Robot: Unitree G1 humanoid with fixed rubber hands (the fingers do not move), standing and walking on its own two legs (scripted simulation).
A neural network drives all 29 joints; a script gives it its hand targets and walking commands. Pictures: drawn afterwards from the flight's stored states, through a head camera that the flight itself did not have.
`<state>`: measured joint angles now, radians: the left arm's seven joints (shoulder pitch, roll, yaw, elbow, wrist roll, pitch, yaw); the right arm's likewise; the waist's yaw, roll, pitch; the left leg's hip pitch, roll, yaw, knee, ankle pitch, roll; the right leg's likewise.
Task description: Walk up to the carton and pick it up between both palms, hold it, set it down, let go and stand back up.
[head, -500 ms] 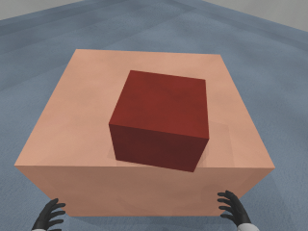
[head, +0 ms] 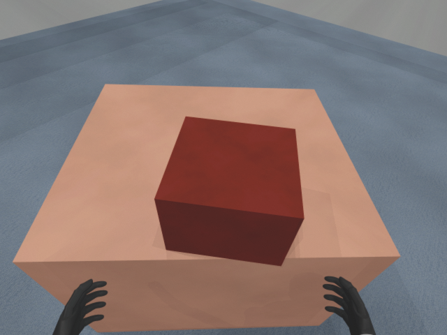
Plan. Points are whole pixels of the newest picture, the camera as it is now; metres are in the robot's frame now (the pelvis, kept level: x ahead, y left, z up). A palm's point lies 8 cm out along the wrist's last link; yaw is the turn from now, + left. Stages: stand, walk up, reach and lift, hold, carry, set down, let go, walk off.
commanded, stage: reach and lift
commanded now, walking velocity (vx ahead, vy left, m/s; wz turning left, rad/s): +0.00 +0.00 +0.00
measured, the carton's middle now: (231, 188) +0.46 +0.00 -0.03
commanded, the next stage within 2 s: none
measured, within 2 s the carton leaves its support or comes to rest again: neither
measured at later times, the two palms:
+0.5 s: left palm (68, 321) +0.16 +0.26 -0.03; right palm (342, 308) +0.20 -0.21 -0.04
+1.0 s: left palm (81, 261) +0.25 +0.26 +0.00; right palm (343, 272) +0.26 -0.21 -0.01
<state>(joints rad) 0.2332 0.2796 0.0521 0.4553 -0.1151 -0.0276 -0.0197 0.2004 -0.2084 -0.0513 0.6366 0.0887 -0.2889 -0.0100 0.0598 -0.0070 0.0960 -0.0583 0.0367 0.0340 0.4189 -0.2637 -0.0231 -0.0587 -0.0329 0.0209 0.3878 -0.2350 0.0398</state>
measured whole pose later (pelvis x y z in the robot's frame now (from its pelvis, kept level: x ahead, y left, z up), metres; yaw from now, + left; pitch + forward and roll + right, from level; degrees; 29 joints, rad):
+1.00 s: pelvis -0.01 +0.00 -0.01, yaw +2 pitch -3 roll -1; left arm -0.14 0.39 -0.08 0.71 -0.35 -0.27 -0.07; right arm -0.09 -0.22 0.04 0.66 0.27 -0.29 -0.09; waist 0.01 0.00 0.04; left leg -0.20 0.03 0.00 0.53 -0.29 -0.02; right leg -0.17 -0.04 -0.01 0.49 -0.26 0.04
